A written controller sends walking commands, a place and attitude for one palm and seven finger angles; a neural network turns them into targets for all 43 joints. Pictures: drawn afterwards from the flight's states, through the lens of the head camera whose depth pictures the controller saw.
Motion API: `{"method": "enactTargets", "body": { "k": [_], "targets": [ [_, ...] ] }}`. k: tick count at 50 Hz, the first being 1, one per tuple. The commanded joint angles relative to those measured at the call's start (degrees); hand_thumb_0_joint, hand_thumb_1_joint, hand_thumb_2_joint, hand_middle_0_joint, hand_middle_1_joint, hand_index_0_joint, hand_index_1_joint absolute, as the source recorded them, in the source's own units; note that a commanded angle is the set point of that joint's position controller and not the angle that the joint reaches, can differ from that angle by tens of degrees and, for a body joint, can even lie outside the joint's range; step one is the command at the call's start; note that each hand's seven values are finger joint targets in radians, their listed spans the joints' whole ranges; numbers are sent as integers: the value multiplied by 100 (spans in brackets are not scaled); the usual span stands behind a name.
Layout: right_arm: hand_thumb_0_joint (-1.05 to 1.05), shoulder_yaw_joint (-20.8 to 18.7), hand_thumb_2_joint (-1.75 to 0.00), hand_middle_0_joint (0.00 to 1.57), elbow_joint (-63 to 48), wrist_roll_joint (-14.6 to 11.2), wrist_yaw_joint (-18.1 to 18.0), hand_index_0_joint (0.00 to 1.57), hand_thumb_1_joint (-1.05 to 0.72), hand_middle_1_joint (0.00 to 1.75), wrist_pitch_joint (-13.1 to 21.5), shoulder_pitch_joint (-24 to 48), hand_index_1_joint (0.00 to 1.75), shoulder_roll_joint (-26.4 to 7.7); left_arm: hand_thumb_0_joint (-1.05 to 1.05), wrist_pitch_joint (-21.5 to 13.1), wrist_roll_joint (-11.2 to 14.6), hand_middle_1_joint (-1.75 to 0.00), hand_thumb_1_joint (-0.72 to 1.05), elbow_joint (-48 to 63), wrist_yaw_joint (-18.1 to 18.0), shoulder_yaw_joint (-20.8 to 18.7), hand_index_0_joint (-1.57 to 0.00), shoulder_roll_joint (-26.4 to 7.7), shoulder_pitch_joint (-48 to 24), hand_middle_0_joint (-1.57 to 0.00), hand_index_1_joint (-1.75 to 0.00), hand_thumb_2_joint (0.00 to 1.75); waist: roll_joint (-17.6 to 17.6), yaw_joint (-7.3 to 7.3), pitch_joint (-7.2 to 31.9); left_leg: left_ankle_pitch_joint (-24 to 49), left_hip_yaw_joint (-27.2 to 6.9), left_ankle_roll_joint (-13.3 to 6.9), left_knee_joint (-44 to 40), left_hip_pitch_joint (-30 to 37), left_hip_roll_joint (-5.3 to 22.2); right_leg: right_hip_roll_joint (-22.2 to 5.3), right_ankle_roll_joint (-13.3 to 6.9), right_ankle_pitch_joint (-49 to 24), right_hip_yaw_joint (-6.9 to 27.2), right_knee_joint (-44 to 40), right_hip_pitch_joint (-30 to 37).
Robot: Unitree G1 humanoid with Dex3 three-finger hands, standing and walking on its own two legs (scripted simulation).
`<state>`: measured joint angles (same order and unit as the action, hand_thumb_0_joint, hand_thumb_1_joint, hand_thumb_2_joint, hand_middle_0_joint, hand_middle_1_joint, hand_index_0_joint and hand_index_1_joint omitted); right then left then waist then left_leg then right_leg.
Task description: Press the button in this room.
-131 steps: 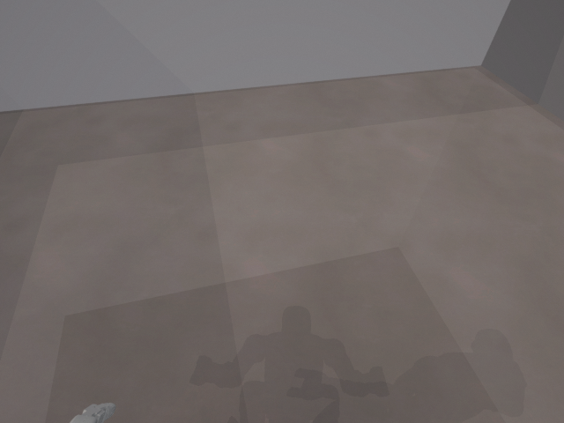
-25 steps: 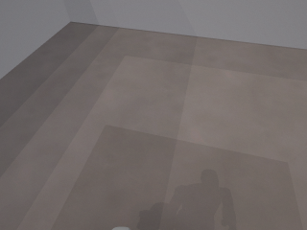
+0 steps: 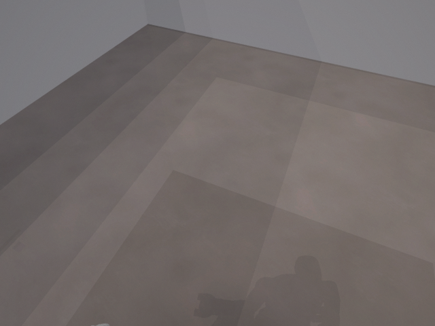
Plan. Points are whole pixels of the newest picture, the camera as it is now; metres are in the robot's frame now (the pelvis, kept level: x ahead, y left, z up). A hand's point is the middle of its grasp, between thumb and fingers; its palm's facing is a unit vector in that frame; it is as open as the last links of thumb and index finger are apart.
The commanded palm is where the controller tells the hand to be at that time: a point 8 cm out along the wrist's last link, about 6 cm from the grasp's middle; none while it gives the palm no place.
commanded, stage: turn or walk to find it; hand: left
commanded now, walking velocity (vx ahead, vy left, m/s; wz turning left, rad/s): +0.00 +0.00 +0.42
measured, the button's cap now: out of the picture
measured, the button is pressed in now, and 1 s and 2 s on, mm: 0 0 0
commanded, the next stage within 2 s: stand and wait in 1.10 s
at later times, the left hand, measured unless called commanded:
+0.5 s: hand out of the picture -0.04 +0.18 -0.17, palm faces +0.27 -0.94 -0.22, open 7.4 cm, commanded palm none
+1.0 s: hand out of the picture -0.03 +0.22 -0.15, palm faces +0.43 -0.87 -0.26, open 7.4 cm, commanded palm none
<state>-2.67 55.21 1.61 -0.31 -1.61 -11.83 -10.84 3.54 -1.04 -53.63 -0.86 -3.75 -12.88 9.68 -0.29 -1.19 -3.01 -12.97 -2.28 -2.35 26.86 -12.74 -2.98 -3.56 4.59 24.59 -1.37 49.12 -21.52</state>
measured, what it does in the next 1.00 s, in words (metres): steps on the spot, turning left: right foot, then left foot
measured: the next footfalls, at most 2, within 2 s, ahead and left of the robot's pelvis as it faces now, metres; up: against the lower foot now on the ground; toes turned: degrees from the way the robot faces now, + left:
right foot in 0.10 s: +0.03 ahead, -0.13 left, +0.00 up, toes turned +0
left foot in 0.56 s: -0.05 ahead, +0.11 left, +0.00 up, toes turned +21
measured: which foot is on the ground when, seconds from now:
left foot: down 0.00-0.10, up 0.12-0.54, down 0.56-1.00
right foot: up 0.00-0.08, down 0.10-0.56, up 0.58-1.00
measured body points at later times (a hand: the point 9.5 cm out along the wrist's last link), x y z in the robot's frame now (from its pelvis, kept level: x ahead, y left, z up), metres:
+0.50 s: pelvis -0.03 -0.02 +0.00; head +0.00 +0.00 +0.44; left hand -0.05 +0.23 -0.16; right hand +0.07 -0.26 -0.15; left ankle -0.09 +0.10 -0.71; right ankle -0.01 -0.13 -0.74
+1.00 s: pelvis -0.05 -0.01 +0.00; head -0.03 -0.01 +0.45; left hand -0.06 +0.26 -0.13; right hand +0.09 -0.21 -0.16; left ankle -0.09 +0.10 -0.74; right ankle +0.00 -0.12 -0.72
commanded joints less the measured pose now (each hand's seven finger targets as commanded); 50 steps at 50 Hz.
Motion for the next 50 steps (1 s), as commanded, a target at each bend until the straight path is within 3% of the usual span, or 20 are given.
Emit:
{"method": "enactTargets", "body": {
  "k": [1,3,4,5,6,8,11,17,22,24,26,27,28,29,31,34,38,44,48,50],
  "targets": [
    [0,-333,-90,20,-411,2,-60,20,-90,30,40,3,30,-1210,0,-204,64,-30,90,413,-72,-77,-20,-358,363,-20,-30,90,839,120,352,1786,-1694,-723,-567,-128,1467,161,-90,-269,-62,-1122,552],
    [0,-335,-90,20,-431,-51,-32,20,-90,30,36,-1,30,-1117,0,-291,52,-30,90,369,-93,-103,-20,-459,641,-20,-30,90,458,283,534,1344,-1496,-381,-67,-653,1114,91,-112,-1262,-78,-2494,1541],
    [0,-303,-90,20,-450,-113,5,20,-90,30,42,-118,30,-834,0,-365,-8,-30,90,373,-130,-162,-20,-831,768,-20,-30,90,-412,325,693,358,-1076,-36,687,-1403,665,-727,-318,-1367,718,-3117,2353],
    [0,-242,-90,20,-608,-102,11,20,-90,30,47,-130,30,-479,0,-395,-78,-30,90,406,-158,-262,-20,-1332,807,-20,-30,90,-1941,362,587,-1754,-54,374,2052,-2268,-145,-2195,-951,-2060,2122,-3323,2452],
    [0,-337,-90,20,-588,-41,-7,20,-90,30,-20,-6,30,-798,0,-352,-11,-30,90,480,-152,-208,-20,-1305,815,-20,-30,90,-1356,429,518,-2031,-266,351,3098,-1988,75,-2444,-1295,-2083,1951,-3360,1545],
    [0,-387,-90,20,-346,-24,72,20,-90,30,-164,-145,30,-781,0,-360,-12,-30,90,613,-160,-179,-20,-964,85,-20,-30,90,-1154,87,95,-1318,-301,382,4068,-1864,253,-1780,-1169,-846,1354,-3633,719],
    [0,-349,-90,20,-105,-10,136,20,-90,30,-192,-483,30,-632,0,-400,-3,-30,90,665,-131,-55,-20,-658,-140,-20,-30,90,-694,-105,-102,-586,-10,519,4380,-1831,381,-1276,-959,-1293,321,-3428,675],
    [0,-285,-90,20,-185,-31,129,20,-90,30,-204,-25,30,-591,0,-384,-51,-30,90,408,-146,-102,-20,-801,478,-20,-30,90,-863,232,-66,-947,266,654,3367,-1727,562,-1542,-1185,-1646,176,-3317,1151],
    [0,-177,-90,20,-280,-101,106,20,-90,30,-80,256,30,-460,0,-358,-99,-30,90,223,-126,-198,-20,-1038,755,-20,-30,90,-1025,420,332,-1453,617,572,1769,-1114,500,-1738,-1326,-3089,48,-2715,1628],
    [0,-169,-90,20,-237,-118,79,20,-90,30,-36,-5,30,-460,0,-345,-85,-30,90,161,-119,-218,-20,-1065,671,-20,-30,90,-1025,262,492,-1114,733,523,1027,-665,460,-1735,-1178,-3398,-123,-2343,1590],
    [0,-193,-90,20,-131,-106,75,20,-90,30,30,-430,30,-636,0,-287,-4,-30,90,177,-95,-198,-20,-982,553,-20,-30,90,-557,-9,680,222,671,426,-250,410,501,-1453,-697,-2799,-613,-1616,994],
    [0,-285,-90,20,-127,-66,58,20,-90,30,98,-559,30,-1106,0,-238,43,-30,90,280,-75,-167,-20,-686,661,-20,-30,90,760,-65,809,1196,-585,72,-715,1124,1450,-898,-321,-1341,-900,-614,-21],
    [0,-384,-90,20,-134,-58,14,20,-90,30,92,-764,30,-1562,0,-206,31,-30,90,491,-51,-43,-20,-354,410,-20,-30,90,1992,-189,616,3132,-1903,-591,-878,1200,2554,-297,2,1196,-811,424,-1089],
    [0,-387,-90,20,-73,-51,-1,20,-90,30,45,-842,30,-1573,0,-149,-20,-30,90,537,-76,-38,-20,-506,125,-20,-30,90,1275,-271,563,2950,-1543,-851,-761,799,2684,-363,-110,1137,-325,1049,-846],
    [0,-297,-90,20,-134,-26,-110,20,-90,30,94,-381,30,-1261,0,-110,-24,-30,90,388,-49,-97,-20,-484,5,-20,-30,90,1333,-135,280,2505,-1302,-753,-826,525,2118,-376,-89,520,-40,1453,-1090],
    [0,-211,-90,20,-263,-61,-137,20,-90,30,161,-75,30,-1101,0,-170,6,-30,90,204,18,-100,-20,-499,256,-20,-30,90,907,60,334,3339,-770,-617,-639,749,1681,-292,-10,-68,-44,1522,-1021],
    [0,-244,-90,20,-246,-66,-136,20,-90,30,165,-256,30,-1145,0,-151,27,-30,90,234,-10,-77,-20,-483,166,-20,-30,90,650,-11,452,3442,-889,-686,-623,1017,1620,-197,89,-146,-22,1117,-908],
    [0,-299,-90,20,-283,-16,-97,20,-90,30,95,-306,30,-1184,0,-150,38,-30,90,450,-39,-56,-20,-410,-180,-20,-30,90,817,-110,329,2605,-1433,-815,-685,626,1639,-61,47,128,15,134,-470],
    [0,-330,-90,20,-362,0,-70,20,-90,30,58,-112,30,-1201,0,-211,80,-30,90,466,-66,-47,-20,-366,92,-20,-30,90,915,46,444,2623,-1638,-720,-444,204,1471,156,-62,-171,-68,-1049,360],
    [0,-328,-90,20,-393,-48,-48,20,-90,30,53,0,30,-1151,0,-285,74,-30,90,375,-83,-71,-20,-452,480,-20,-30,90,662,269,594,2013,-1536,-439,-58,-330,1214,119,-86,-1189,-86,-2319,1313]
  ]
}}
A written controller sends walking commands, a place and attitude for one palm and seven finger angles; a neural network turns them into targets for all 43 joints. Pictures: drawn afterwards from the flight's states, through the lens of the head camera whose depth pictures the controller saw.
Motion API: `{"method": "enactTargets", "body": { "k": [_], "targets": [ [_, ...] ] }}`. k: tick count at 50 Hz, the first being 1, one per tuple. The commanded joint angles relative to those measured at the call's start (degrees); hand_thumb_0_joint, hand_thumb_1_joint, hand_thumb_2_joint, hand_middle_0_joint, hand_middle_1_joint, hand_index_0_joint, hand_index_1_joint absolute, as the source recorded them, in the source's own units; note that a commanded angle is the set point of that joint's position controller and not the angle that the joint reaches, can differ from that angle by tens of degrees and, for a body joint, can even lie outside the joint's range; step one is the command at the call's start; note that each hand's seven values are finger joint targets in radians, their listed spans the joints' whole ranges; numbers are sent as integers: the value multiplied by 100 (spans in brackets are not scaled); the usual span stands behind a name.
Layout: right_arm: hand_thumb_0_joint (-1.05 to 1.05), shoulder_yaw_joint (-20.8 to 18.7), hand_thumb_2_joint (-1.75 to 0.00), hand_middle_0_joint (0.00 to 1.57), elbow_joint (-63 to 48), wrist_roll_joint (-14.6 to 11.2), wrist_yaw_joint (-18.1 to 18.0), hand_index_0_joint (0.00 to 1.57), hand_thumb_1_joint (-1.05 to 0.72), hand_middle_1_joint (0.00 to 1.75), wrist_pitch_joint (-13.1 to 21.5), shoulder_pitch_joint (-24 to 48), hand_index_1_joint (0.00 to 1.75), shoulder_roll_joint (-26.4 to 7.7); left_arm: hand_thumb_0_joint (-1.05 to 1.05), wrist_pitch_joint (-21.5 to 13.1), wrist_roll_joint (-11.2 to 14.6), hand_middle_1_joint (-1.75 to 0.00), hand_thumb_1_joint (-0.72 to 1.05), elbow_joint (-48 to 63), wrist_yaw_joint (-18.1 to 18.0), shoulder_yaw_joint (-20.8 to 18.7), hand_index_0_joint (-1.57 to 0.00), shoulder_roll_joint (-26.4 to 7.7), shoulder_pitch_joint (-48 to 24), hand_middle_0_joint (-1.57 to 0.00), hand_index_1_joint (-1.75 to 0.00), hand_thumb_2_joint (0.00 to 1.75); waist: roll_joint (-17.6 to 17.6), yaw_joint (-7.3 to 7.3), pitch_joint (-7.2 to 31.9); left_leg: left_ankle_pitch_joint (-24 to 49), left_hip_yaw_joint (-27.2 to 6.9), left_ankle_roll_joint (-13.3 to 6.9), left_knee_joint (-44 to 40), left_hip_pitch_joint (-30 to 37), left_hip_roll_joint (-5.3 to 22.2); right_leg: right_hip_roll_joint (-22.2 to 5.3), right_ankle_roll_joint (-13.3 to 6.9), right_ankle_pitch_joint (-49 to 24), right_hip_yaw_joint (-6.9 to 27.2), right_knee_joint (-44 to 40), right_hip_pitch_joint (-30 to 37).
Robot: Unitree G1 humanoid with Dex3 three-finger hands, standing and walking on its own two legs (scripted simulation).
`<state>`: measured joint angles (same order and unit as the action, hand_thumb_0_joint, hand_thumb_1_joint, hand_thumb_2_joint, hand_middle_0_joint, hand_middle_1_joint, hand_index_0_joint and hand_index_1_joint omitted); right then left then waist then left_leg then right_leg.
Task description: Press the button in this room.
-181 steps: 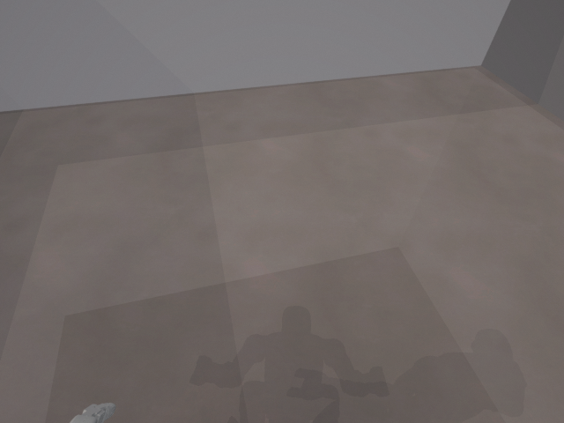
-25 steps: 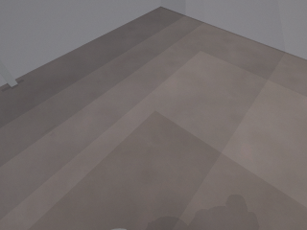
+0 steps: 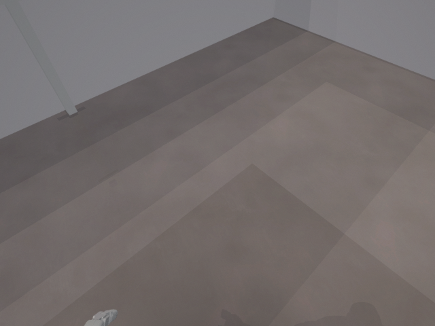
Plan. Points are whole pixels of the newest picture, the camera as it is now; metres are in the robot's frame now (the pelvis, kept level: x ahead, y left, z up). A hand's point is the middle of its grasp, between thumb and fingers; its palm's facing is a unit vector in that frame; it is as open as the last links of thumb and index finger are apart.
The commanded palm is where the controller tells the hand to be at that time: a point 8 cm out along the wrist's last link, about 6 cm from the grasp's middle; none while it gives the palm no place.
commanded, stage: turn or walk to find it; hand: left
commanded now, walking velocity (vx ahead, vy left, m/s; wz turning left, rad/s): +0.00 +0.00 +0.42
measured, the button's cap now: out of the picture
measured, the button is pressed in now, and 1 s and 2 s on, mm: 0 0 0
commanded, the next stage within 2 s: stand and wait in 0.10 s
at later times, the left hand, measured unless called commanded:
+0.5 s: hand out of the picture -0.07 +0.18 -0.18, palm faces +0.25 -0.95 -0.20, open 7.4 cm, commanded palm none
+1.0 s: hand out of the picture -0.02 +0.25 -0.15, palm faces +0.34 -0.92 -0.21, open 7.4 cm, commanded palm none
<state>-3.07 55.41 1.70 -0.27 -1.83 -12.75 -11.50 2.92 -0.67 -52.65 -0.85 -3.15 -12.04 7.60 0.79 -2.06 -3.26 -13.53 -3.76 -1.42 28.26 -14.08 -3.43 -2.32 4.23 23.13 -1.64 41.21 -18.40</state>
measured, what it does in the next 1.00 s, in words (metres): steps on the spot, turning left: right foot, then left foot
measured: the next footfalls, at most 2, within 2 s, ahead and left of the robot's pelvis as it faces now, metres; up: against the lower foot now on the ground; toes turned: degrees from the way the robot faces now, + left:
right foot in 0.04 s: +0.04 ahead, -0.12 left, +0.00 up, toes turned -2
left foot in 0.52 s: -0.04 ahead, +0.10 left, +0.00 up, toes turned +15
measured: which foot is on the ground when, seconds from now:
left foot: down 0.00-0.04, up 0.06-0.50, down 0.52-1.00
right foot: up 0.00-0.02, down 0.04-0.52, up 0.54-1.00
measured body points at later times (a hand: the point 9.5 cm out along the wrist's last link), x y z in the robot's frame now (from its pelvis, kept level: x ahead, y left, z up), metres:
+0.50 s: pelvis -0.03 +0.00 +0.00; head -0.02 +0.02 +0.44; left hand -0.08 +0.23 -0.16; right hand +0.07 -0.24 -0.15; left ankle -0.08 +0.10 -0.73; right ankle +0.00 -0.12 -0.74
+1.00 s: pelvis -0.05 +0.02 +0.01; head -0.04 +0.03 +0.46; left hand -0.04 +0.29 -0.13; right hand +0.03 -0.21 -0.14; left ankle -0.08 +0.09 -0.74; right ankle +0.01 -0.12 -0.68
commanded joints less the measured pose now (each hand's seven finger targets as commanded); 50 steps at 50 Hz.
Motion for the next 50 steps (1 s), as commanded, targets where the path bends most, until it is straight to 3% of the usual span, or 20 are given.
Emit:
{"method": "enactTargets", "body": {
  "k": [1,2,3,5,7,9,20,22,24,25,26,27,28,30,34,36,38,41,44,50],
  "targets": [
    [0,-279,-90,20,-435,-103,-20,20,-90,30,86,17,30,-871,0,-293,-5,-30,90,255,-108,-177,-20,-771,846,-20,-30,90,-105,398,780,1157,-1098,-209,270,-751,897,-492,-160,-1487,357,-2141,1771],
    [0,-206,-90,20,-557,-134,10,20,-90,30,91,-72,30,-478,0,-343,-97,-30,90,257,-161,-282,-20,-1323,947,-20,-30,90,-1702,427,773,-1034,-92,227,1498,-1817,52,-1977,-681,-2110,1832,-2410,2321],
    [0,-282,-90,20,-623,-79,-16,20,-90,30,26,66,30,-691,0,-312,-57,-30,90,341,-148,-267,-20,-1448,952,-20,-30,90,-1685,502,663,-2075,-43,285,2636,-1764,55,-2611,-1241,-2399,2109,-2492,1485],
    [0,-340,-90,20,-373,-34,49,20,-90,30,-137,2,30,-763,0,-291,-36,-30,90,485,-167,-230,-20,-1033,269,-20,-30,90,-1222,222,79,-1372,-216,289,3812,-1649,306,-2014,-1202,-1022,1415,-2808,484],
    [0,-311,-90,20,-144,-19,100,20,-90,30,-162,-267,30,-637,0,-315,-37,-30,90,522,-120,-117,-20,-773,0,-20,-30,90,-882,32,-153,-722,-20,355,4158,-1602,390,-1469,-958,-912,676,-2726,252],
    [0,-280,-90,20,-53,-35,105,20,-90,30,-157,-354,30,-535,0,-360,-46,-30,90,417,-117,-88,-20,-655,198,-20,-30,90,-894,68,-101,-461,57,415,4036,-1560,418,-1301,-898,-1212,409,-2698,414],
    [0,-75,-90,20,-63,-133,16,20,-90,30,-37,285,30,-354,0,-348,-121,-30,90,-215,-121,-199,-20,-1010,1188,-20,-30,90,-1138,525,409,-1373,585,438,1412,-753,494,-1708,-1360,-3375,424,-2049,1441],
    [0,-67,-90,20,-14,-152,1,20,-90,30,-10,128,30,-360,0,-317,-108,-30,90,-254,-123,-213,-20,-1044,1061,-20,-30,90,-1108,390,477,-1091,708,396,883,-392,467,-1729,-1254,-3326,308,-1864,1306],
    [0,-68,-90,20,75,-146,7,20,-90,30,37,-202,30,-419,0,-276,-56,-30,90,-260,-120,-225,-20,-984,854,-20,-30,90,-858,154,544,-150,704,324,-198,373,525,-1592,-894,-2709,-38,-1427,845],
    [0,-107,-90,20,105,-126,12,20,-90,30,91,-365,30,-629,0,-227,-2,-30,90,-207,-106,-198,-20,-824,895,-20,-30,90,-123,75,641,381,284,192,-736,962,845,-1281,-583,-1924,-392,-826,263],
    [0,-215,-90,20,41,-65,-5,20,-90,30,116,-434,30,-1139,0,-178,34,-30,90,-39,-72,-139,-20,-488,909,-20,-30,90,1505,33,483,1462,-1428,-343,-1125,1205,2114,-534,-139,24,-835,234,-960],
    [0,-265,-90,20,25,-56,-37,20,-90,30,57,-456,30,-1362,0,-121,-21,-30,90,85,-83,-75,-20,-441,602,-20,-30,90,1585,-57,286,2088,-1740,-878,-1301,739,2622,-340,-92,1160,-475,1121,-1098],
    [0,-233,-90,20,75,-44,-81,20,-90,30,61,-315,30,-1204,0,-58,-57,-30,90,20,-95,-104,-20,-524,442,-20,-30,90,1265,-38,169,1691,-1404,-905,-1348,355,2364,-413,-133,921,-116,1573,-960],
    [0,-151,-90,20,-82,-52,-138,20,-90,30,84,107,30,-987,0,-37,-71,-30,90,-86,-37,-163,-20,-592,481,-20,-30,90,1071,140,-126,1390,-1102,-725,-1323,177,1911,-407,-107,301,17,2034,-1174],
    [0,-147,-90,20,-124,-103,-151,20,-90,30,170,-12,30,-979,0,-92,-50,-30,90,-202,-4,-179,-20,-573,644,-20,-30,90,514,200,212,2327,-804,-600,-1159,790,1570,-345,42,-268,51,2246,-1296],
    [0,-156,-90,20,-123,-92,-150,20,-90,30,196,-194,30,-958,0,-97,-48,-30,90,-177,-21,-181,-20,-561,624,-20,-30,90,536,158,403,2145,-954,-601,-1170,1013,1545,-336,111,-360,131,2217,-1311],
    [0,-176,-90,20,-102,-71,-135,20,-90,30,230,-394,30,-937,0,-134,-80,-30,90,-98,19,-168,-20,-555,503,-20,-30,90,633,59,465,1041,-1230,-739,-1308,1220,1564,-302,132,-298,100,2010,-1469],
    [0,-212,-90,20,-66,-44,-106,20,-90,30,276,-649,30,-922,0,-199,-112,-30,90,42,100,-167,-20,-567,111,-20,-30,90,616,-96,86,-645,-1732,-872,-1681,975,1605,-285,96,-283,88,1753,-1656],
    [0,-220,-90,20,-24,-33,-100,20,-90,30,330,-867,30,-918,0,-270,-115,-30,90,188,157,-154,-20,-554,-186,-20,-30,90,603,-170,-87,-1195,-2100,-986,-1840,920,1643,-272,58,-218,109,1376,-1747],
    [0,-206,-90,20,12,-5,-131,20,-90,30,304,-949,30,-975,0,-292,-52,-30,90,418,136,-93,-20,-378,-423,-20,-30,90,586,-119,70,290,-2145,-1028,-1426,847,1543,-48,18,98,52,350,-1198]
  ]
}}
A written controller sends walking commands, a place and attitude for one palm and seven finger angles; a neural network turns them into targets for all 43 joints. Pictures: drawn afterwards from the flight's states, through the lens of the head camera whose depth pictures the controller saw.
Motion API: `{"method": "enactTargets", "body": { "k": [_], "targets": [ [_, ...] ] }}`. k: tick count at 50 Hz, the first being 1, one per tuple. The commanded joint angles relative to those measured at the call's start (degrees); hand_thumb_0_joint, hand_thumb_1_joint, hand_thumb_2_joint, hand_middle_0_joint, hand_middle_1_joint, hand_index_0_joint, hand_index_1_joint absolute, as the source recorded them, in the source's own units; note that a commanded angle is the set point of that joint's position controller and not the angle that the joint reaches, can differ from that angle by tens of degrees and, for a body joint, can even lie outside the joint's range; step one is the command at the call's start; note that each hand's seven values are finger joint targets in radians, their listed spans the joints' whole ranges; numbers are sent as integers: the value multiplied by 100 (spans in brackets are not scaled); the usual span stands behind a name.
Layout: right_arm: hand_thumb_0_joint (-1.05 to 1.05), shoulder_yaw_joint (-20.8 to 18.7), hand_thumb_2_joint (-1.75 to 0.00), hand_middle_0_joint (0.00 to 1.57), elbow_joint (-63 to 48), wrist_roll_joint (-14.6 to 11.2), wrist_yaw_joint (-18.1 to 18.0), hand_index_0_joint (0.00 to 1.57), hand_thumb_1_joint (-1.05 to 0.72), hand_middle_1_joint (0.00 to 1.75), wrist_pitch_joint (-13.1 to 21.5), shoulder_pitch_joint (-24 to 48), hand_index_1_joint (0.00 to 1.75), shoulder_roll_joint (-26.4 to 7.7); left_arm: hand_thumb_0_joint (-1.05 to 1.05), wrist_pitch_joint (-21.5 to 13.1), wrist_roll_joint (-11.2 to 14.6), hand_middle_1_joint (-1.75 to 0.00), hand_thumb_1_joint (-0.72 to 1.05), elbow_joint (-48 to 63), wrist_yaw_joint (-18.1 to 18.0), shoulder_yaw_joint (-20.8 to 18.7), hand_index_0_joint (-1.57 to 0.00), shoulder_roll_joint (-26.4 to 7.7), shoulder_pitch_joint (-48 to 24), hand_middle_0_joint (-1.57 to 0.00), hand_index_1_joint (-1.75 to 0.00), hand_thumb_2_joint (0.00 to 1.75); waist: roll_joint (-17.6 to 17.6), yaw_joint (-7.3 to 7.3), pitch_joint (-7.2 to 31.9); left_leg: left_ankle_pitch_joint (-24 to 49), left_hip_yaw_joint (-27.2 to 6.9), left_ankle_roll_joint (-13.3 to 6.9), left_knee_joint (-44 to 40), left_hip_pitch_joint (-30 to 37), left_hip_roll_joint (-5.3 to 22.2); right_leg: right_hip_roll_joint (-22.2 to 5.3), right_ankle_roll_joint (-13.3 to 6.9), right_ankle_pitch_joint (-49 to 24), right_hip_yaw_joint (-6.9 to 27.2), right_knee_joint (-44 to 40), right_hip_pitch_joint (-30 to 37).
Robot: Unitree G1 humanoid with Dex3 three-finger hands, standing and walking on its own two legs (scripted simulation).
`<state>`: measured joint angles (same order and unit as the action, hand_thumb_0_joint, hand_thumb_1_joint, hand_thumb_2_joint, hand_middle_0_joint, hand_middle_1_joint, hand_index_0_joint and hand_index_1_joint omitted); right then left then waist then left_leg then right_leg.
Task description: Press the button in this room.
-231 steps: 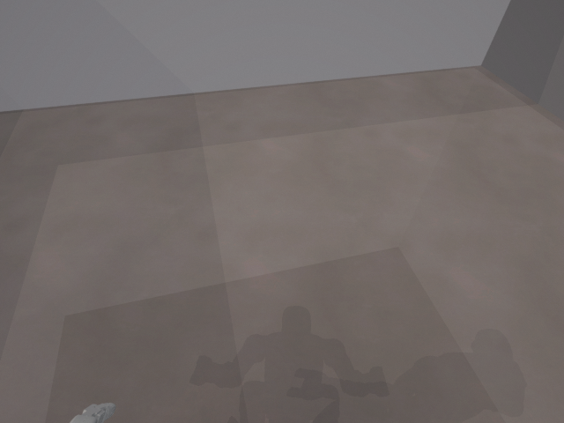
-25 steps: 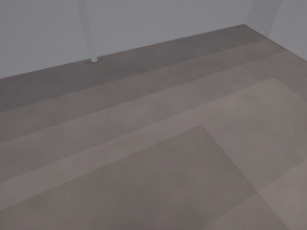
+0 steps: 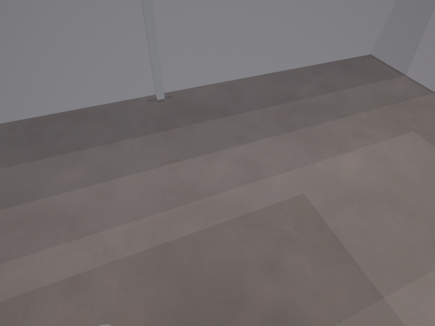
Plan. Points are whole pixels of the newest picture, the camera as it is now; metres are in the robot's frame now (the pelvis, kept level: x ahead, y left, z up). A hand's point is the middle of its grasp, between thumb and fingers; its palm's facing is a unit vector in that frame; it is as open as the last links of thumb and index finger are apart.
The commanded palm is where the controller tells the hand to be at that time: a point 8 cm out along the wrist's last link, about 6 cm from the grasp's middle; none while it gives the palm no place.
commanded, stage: turn or walk to find it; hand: left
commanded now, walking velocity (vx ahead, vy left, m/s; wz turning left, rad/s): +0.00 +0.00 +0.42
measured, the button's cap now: out of the picture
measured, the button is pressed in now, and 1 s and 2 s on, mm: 0 0 0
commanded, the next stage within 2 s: stand and wait in 1.90 s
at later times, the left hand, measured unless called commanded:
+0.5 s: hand out of the picture +0.04 +0.15 -0.16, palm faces +0.28 -0.92 -0.26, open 7.3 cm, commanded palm none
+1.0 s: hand out of the picture +0.02 +0.21 -0.17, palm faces +0.46 -0.85 -0.24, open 7.4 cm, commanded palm none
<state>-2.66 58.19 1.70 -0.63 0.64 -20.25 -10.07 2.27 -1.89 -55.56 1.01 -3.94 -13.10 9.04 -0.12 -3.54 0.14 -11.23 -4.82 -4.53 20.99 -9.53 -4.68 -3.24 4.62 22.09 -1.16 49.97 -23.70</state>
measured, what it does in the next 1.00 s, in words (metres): steps on the spot, turning left: right foot, then left foot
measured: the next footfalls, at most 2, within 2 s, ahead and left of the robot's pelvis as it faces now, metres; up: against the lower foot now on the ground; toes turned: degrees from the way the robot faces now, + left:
right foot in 0.16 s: +0.10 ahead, -0.14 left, +0.00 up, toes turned +1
left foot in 0.66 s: +0.04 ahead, +0.09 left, +0.00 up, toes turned +25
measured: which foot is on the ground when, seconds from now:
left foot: down 0.00-0.16, up 0.18-0.64, down 0.66-1.00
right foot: up 0.00-0.14, down 0.16-0.66, up 0.68-1.00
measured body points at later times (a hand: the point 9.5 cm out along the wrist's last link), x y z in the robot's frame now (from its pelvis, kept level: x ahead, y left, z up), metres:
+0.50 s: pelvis +0.04 -0.05 +0.00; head +0.06 -0.07 +0.44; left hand +0.03 +0.20 -0.14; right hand +0.14 -0.30 -0.16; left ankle -0.01 +0.10 -0.68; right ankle +0.06 -0.14 -0.75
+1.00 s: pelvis +0.04 -0.01 -0.01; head +0.05 +0.01 +0.44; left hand -0.01 +0.26 -0.15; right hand +0.22 -0.19 -0.14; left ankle +0.00 +0.07 -0.75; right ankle +0.10 -0.15 -0.68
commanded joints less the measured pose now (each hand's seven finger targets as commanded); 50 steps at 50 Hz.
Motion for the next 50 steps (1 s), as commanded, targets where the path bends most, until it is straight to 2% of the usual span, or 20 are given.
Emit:
{"method": "enactTargets", "body": {
  "k": [1,4,6,7,8,9,11,15,19,27,30,31,32,33,34,35,38,40,45,50],
  "targets": [
    [0,-244,-90,20,-282,-4,-96,20,-90,30,37,-146,30,-1130,0,-224,93,-30,90,710,-67,0,-20,-231,-487,-20,-30,90,726,88,-195,399,-1962,-677,-581,237,1612,113,-42,187,-34,-705,-387],
    [0,-242,-90,20,-292,-27,-94,20,-90,30,-16,67,30,-1118,0,-237,133,-30,90,614,-120,6,-20,-238,-41,-20,-30,90,752,350,-42,1187,-1722,-471,-68,-411,1374,319,-82,-313,-129,-1564,752],
    [0,-222,-90,20,-304,-85,-70,20,-90,30,-24,131,30,-963,0,-306,143,-30,90,470,-182,-53,-20,-450,453,-20,-30,90,274,605,90,487,-1341,-74,510,-1336,970,-11,-91,-1304,91,-2787,2191],
    [0,-160,-90,20,-318,-133,-35,20,-90,30,-5,-51,30,-626,0,-352,92,-30,90,409,-258,-129,-20,-887,676,-20,-30,90,-794,657,297,-873,-783,239,1354,-2383,554,-1149,-377,-1028,1185,-3176,3283],
    [0,-171,-90,20,-467,-103,-62,20,-90,30,-21,-108,30,-564,0,-340,81,-30,90,419,-282,-198,-20,-1247,936,-20,-30,90,-1713,714,430,-2275,112,544,2736,-2799,42,-2467,-974,-1361,2520,-3507,3182],
    [0,-293,-90,20,-473,-56,-62,20,-90,30,-104,-20,30,-869,0,-281,135,-30,90,470,-294,-172,-20,-1212,823,-20,-30,90,-1064,641,159,-2257,-10,560,3613,-2431,286,-2641,-1282,-1376,2290,-3657,2228],
    [0,-302,-90,20,-214,-27,33,20,-90,30,-299,-204,30,-714,0,-289,134,-30,90,639,-303,-109,-20,-828,56,-20,-30,90,-885,278,-388,-1474,69,626,4411,-2120,572,-1983,-1060,208,1601,-4032,1007],
    [0,-283,-90,20,-92,-24,127,20,-90,30,-391,-269,30,-506,0,-364,124,-30,90,550,-281,24,-20,-420,10,-20,-30,90,-627,110,-583,-620,264,756,4730,-2020,691,-1342,-840,-1025,227,-3834,780],
    [0,-289,-90,20,-220,-30,126,20,-90,30,-410,128,30,-586,0,-368,88,-30,90,403,-302,-15,-20,-433,364,-20,-30,90,-727,262,-379,-634,338,872,4476,-2157,784,-1463,-994,-1526,45,-3660,1276],
    [0,-133,-90,20,-573,-97,136,20,-90,30,-316,1171,30,-517,0,-294,-4,-30,90,165,-284,-113,-20,-857,966,-20,-30,90,-1072,621,-63,-1317,870,818,2407,-1578,710,-1680,-1209,-3703,-288,-2799,1973],
    [0,-120,-90,20,-591,-116,122,20,-90,30,-240,1065,30,-567,0,-256,1,-30,90,145,-280,-149,-20,-980,920,-20,-30,90,-1068,518,193,-872,1053,711,1280,-919,623,-1683,-1032,-3930,-483,-2259,2007],
    [0,-130,-90,20,-567,-105,123,20,-90,30,-211,957,30,-667,0,-237,42,-30,90,139,-268,-145,-20,-980,887,-20,-30,90,-916,416,249,-273,1069,660,648,-417,613,-1572,-820,-3700,-691,-1942,1782],
    [0,-191,-90,20,-508,-83,121,20,-90,30,-148,673,30,-942,0,-210,98,-30,90,173,-255,-131,-20,-888,854,-20,-30,90,-322,220,526,740,769,540,43,486,913,-1382,-544,-3048,-910,-1216,1252],
    [0,-325,-90,20,-520,-36,94,20,-90,30,-90,426,30,-1540,0,-191,141,-30,90,376,-219,-78,-20,-565,918,-20,-30,90,1348,108,749,2884,-993,-79,14,1500,2283,-645,-124,-326,-1104,-74,-273],
    [0,-368,-90,20,-448,-97,62,20,-90,30,-149,202,30,-1805,0,-139,99,-30,90,546,-242,43,-20,-453,589,-20,-30,90,1586,9,661,4264,-1311,-585,21,1275,2877,-394,-21,1623,-631,699,-599],
    [0,-335,-90,20,-397,-72,10,20,-90,30,-159,313,30,-1649,0,-71,71,-30,90,496,-268,7,-20,-539,485,-20,-30,90,1212,22,543,3965,-985,-713,47,1034,2769,-463,-59,1452,-284,1086,-581],
    [0,-216,-90,20,-605,-69,-66,20,-90,30,-123,965,30,-1300,0,-47,81,-30,90,338,-216,-63,-20,-599,398,-20,-30,90,1022,235,-30,3618,-486,-458,14,515,2042,-429,-6,481,-93,1483,-714],
    [0,-209,-90,20,-637,-93,-63,20,-90,30,-70,999,30,-1264,0,-65,84,-30,90,254,-183,-66,-20,-563,579,-20,-30,90,752,328,119,3675,-279,-355,-11,695,1855,-380,56,137,-109,1550,-713],
    [0,-226,-90,20,-636,-96,-45,20,-90,30,-59,844,30,-1231,0,-27,101,-30,90,359,-211,-60,-20,-537,441,-20,-30,90,766,310,103,3192,-435,-425,-140,550,1792,-348,154,-50,-29,1202,-591],
    [0,-285,-90,20,-618,-35,-35,20,-90,30,-104,657,30,-1240,0,-25,116,-30,90,617,-226,-41,-20,-432,-26,-20,-30,90,812,178,-52,2596,-972,-578,-146,323,1840,-199,113,267,-15,376,-404]
  ]
}}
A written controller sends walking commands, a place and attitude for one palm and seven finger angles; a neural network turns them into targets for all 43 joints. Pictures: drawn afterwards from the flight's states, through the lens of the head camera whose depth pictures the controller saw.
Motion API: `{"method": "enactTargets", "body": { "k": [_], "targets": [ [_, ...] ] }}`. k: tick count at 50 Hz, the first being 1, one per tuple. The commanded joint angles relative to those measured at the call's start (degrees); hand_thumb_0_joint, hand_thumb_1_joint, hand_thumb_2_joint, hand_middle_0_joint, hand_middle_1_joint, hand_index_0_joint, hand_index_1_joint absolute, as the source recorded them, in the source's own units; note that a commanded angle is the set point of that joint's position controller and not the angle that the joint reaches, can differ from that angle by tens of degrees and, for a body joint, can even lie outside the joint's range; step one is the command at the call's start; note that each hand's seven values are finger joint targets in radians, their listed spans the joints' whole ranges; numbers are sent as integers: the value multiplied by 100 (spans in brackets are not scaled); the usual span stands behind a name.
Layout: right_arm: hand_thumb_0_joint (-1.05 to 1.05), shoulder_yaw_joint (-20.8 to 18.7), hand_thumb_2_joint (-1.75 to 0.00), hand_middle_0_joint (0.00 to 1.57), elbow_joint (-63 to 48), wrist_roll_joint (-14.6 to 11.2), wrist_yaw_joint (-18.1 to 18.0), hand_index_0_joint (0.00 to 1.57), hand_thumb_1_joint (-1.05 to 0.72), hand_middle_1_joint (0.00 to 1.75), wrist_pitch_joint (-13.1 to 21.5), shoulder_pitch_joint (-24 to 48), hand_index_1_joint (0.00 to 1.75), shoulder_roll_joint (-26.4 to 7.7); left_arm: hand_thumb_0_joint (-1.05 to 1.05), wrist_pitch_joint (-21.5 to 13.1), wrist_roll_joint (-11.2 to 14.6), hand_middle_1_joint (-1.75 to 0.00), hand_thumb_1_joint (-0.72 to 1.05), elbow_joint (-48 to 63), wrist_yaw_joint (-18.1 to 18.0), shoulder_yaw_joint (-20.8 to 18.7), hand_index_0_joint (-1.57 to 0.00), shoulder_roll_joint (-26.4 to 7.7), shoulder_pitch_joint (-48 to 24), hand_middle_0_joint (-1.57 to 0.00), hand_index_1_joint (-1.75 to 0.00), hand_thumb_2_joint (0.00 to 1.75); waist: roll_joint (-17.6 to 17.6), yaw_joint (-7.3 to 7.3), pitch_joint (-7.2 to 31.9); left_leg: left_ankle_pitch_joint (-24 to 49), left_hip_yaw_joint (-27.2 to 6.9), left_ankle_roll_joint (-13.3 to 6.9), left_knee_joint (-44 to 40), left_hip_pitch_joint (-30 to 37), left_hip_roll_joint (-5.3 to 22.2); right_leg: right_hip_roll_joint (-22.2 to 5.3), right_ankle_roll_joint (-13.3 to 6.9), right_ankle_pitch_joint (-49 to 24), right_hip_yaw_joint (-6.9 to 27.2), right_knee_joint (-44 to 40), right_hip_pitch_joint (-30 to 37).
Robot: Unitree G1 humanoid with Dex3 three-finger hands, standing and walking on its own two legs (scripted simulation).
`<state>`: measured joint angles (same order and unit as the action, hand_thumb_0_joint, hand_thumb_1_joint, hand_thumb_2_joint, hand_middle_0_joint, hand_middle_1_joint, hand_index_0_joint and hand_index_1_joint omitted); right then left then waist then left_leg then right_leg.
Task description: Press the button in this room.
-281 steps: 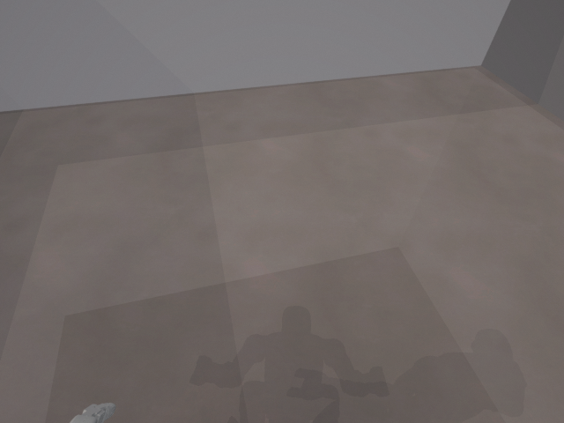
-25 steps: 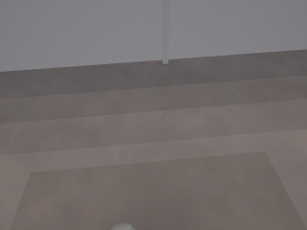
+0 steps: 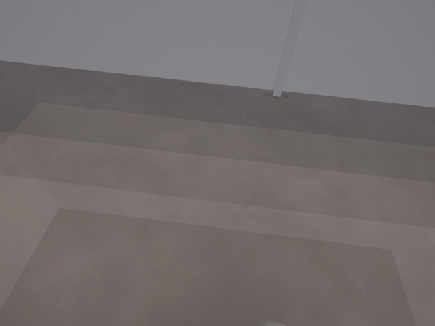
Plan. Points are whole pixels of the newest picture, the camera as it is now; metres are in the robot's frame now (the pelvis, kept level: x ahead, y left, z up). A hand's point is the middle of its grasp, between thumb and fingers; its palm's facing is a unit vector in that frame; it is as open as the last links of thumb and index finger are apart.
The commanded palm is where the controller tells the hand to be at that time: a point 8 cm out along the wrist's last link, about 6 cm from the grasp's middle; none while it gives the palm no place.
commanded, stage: turn or walk to find it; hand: left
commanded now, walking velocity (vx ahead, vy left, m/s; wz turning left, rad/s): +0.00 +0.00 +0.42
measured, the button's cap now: out of the picture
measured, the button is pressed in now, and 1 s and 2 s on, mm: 0 0 0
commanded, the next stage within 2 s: stand and wait in 0.90 s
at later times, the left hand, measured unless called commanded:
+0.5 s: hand out of the picture +0.00 +0.13 -0.14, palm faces +0.25 -0.93 -0.27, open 7.4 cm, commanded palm none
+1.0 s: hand out of the picture -0.13 +0.18 -0.17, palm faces +0.47 -0.85 -0.23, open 7.4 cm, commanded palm none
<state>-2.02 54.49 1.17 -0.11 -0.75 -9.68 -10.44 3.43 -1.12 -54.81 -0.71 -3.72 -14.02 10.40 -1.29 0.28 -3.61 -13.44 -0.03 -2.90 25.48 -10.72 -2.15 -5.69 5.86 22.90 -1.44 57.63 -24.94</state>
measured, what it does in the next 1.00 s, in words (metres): steps on the spot, turning left: right foot, then left foot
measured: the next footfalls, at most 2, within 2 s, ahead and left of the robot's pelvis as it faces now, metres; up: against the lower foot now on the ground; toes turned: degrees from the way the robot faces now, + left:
right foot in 0.18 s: +0.05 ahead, -0.14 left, +0.00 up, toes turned +1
left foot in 0.74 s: -0.08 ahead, +0.07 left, +0.00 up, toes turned +26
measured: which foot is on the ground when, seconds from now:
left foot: down 0.00-0.18, up 0.20-0.72, down 0.74-1.00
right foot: up 0.00-0.16, down 0.18-0.74, up 0.76-1.00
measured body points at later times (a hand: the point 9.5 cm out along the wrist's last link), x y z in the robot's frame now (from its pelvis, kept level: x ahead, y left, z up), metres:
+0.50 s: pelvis -0.03 -0.07 +0.00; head -0.01 -0.11 +0.45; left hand -0.01 +0.18 -0.12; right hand +0.03 -0.32 -0.17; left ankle -0.11 +0.10 -0.64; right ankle +0.01 -0.14 -0.74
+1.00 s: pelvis -0.08 -0.03 +0.00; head -0.07 +0.00 +0.45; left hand -0.16 +0.23 -0.16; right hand +0.11 -0.20 -0.13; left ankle -0.12 +0.05 -0.74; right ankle -0.02 -0.17 -0.67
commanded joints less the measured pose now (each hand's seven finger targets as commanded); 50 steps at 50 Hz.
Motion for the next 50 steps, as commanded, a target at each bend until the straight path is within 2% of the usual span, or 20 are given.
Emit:
{"method": "enactTargets", "body": {
  "k": [1,5,7,8,9,10,11,13,16,30,33,35,36,37,38,39,41,43,46,50],
  "targets": [
    [0,-360,-90,20,-254,27,-85,20,-90,30,23,-387,30,-1217,0,-141,42,-30,90,571,-59,-59,-20,-312,-199,-20,-30,90,1011,-210,314,2670,-1513,-745,-586,341,1581,80,-36,226,-2,-573,-155],
    [0,-385,-90,20,-289,43,-73,20,-90,30,-12,-338,30,-1215,0,-213,83,-30,90,607,-74,-40,-20,-279,-69,-20,-30,90,984,-126,474,2769,-1802,-674,-319,-46,1446,324,-165,41,-75,-1760,670],
    [0,-395,-90,20,-317,2,-61,20,-90,30,-18,-221,30,-1183,0,-291,87,-30,90,505,-85,-67,-20,-339,358,-20,-30,90,763,114,702,2225,-1665,-382,113,-432,1168,309,-208,-1017,-120,-3128,1599],
    [0,-372,-90,20,-326,-52,-30,20,-90,30,-7,-333,30,-981,0,-363,49,-30,90,482,-108,-106,-20,-592,506,-20,-30,90,214,153,847,1287,-1400,-47,557,-1028,810,-161,-310,-1540,296,-3747,2423],
    [0,-301,-90,20,-416,-90,4,20,-90,30,-3,-457,30,-553,0,-424,-48,-30,90,475,-167,-220,-20,-1165,644,-20,-30,90,-1485,206,971,-1004,-469,397,1814,-2132,-29,-1667,-829,-2372,1744,-4005,3141],
    [0,-373,-90,20,-485,-44,-24,20,-90,30,-70,-297,30,-765,0,-384,-6,-30,90,535,-162,-199,-20,-1282,673,-20,-30,90,-1388,280,803,-2130,-394,457,2971,-2059,-37,-2369,-1402,-2694,1969,-4064,2203],
    [0,-414,-90,20,-352,0,-2,20,-90,30,-175,-342,30,-867,0,-385,17,-30,90,608,-171,-180,-20,-1007,351,-20,-30,90,-988,137,564,-1749,-643,445,3761,-1920,107,-2035,-1484,-1780,1650,-4275,1534],
    [0,-441,-90,20,-107,31,69,20,-90,30,-269,-531,30,-797,0,-360,28,-30,90,745,-144,-92,-20,-730,-268,-20,-30,90,-660,-148,-78,-1041,-518,489,4473,-1983,243,-1448,-1187,-584,1048,-4482,824],
    [0,-406,-90,20,82,31,109,20,-90,30,-291,-915,30,-680,0,-422,43,-30,90,726,-124,-22,-20,-497,-268,-20,-30,90,-771,-249,-33,-405,-305,640,4596,-2029,314,-1053,-954,-1129,185,-4365,1092],
    [0,-245,-90,20,-124,-41,87,20,-90,30,-226,-20,30,-564,0,-365,-77,-30,90,218,-148,-158,-20,-845,686,-20,-30,90,-867,257,389,-1364,233,660,2259,-1447,566,-1675,-1441,-1956,59,-3986,1938],
    [0,-209,-90,20,-144,-76,68,20,-90,30,-160,-112,30,-548,0,-335,-84,-30,90,146,-127,-190,-20,-926,657,-20,-30,90,-899,194,559,-1301,425,558,1523,-956,474,-1702,-1418,-2271,-60,-3711,1838],
    [0,-204,-90,20,-78,-75,53,20,-90,30,-96,-457,30,-585,0,-309,-37,-30,90,105,-110,-192,-20,-920,536,-20,-30,90,-688,-48,713,-462,511,494,379,-234,453,-1566,-1097,-2282,-453,-3133,1598],
    [0,-240,-90,20,-17,-67,55,20,-90,30,-50,-628,30,-761,0,-266,18,-30,90,117,-96,-173,-20,-795,538,-20,-30,90,-156,-169,775,189,294,409,-270,501,582,-1333,-786,-1771,-727,-2576,970],
    [0,-357,-90,20,-47,-16,33,20,-90,30,-13,-752,30,-1260,0,-219,69,-30,90,257,-68,-119,-20,-502,529,-20,-30,90,1351,-274,671,673,-1364,-40,-829,918,1717,-596,-346,-268,-1081,-1466,-230],
    [0,-423,-90,20,-73,2,-16,20,-90,30,-48,-832,30,-1663,0,-164,27,-30,90,485,-53,-14,-20,-283,170,-20,-30,90,2010,-385,402,1683,-2218,-617,-1124,588,2546,-171,-169,1244,-780,-490,-839],
    [0,-397,-90,20,-66,12,-25,20,-90,30,-74,-707,30,-1631,0,-114,0,-30,90,509,-37,-37,-20,-444,-19,-20,-30,90,1292,-339,265,1233,-1825,-788,-1121,87,2615,-274,-257,989,-357,2,-581],
    [0,-302,-90,20,-151,15,-123,20,-90,30,-30,-166,30,-1306,0,-66,-27,-30,90,324,-20,-90,-20,-439,13,-20,-30,90,1442,-151,-16,1353,-1439,-601,-1031,-76,1954,-219,-194,401,-115,455,-778],
    [0,-228,-90,20,-245,-6,-126,20,-90,30,8,101,30,-1211,0,-97,-7,-30,90,194,11,-85,-20,-451,271,-20,-30,90,1107,3,0,1790,-1086,-531,-884,-12,1631,-133,-153,21,-80,558,-650],
    [0,-248,-90,20,-217,-30,-136,20,-90,30,57,-120,30,-1193,0,-125,6,-30,90,147,3,-61,-20,-398,328,-20,-30,90,683,-39,287,2313,-1002,-558,-788,406,1527,-37,-76,-115,-68,432,-574],
    [0,-232,-90,20,-80,-28,-159,20,-90,30,83,-382,30,-1060,0,-141,20,-30,90,169,-34,7,-20,-276,215,-20,-30,90,901,-125,494,2795,-1067,-652,-681,821,1546,29,-61,30,-31,-142,-422]
  ]
}}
